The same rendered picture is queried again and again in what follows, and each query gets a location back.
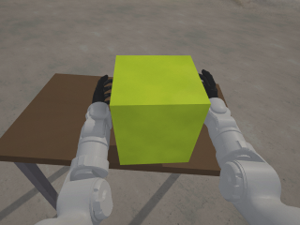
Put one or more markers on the left robot forearm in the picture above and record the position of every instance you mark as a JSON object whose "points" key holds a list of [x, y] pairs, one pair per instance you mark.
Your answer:
{"points": [[91, 159]]}

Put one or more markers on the left robot upper arm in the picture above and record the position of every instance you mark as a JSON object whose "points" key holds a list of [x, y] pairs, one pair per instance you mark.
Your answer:
{"points": [[82, 202]]}

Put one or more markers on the table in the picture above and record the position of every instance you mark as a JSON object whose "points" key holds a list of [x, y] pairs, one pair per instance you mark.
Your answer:
{"points": [[49, 129]]}

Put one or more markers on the carton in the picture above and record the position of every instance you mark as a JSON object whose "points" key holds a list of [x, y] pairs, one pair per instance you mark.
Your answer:
{"points": [[158, 106]]}

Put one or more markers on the right robot upper arm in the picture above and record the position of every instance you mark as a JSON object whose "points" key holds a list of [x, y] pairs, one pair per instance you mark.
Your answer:
{"points": [[254, 189]]}

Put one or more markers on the right robot forearm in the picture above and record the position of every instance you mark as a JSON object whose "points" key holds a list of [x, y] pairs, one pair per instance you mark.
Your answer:
{"points": [[226, 136]]}

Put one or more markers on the robot left hand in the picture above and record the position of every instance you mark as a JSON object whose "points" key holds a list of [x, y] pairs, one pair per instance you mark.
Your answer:
{"points": [[99, 95]]}

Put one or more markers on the robot right hand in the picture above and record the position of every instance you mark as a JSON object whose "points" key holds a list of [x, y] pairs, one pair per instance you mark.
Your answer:
{"points": [[209, 84]]}

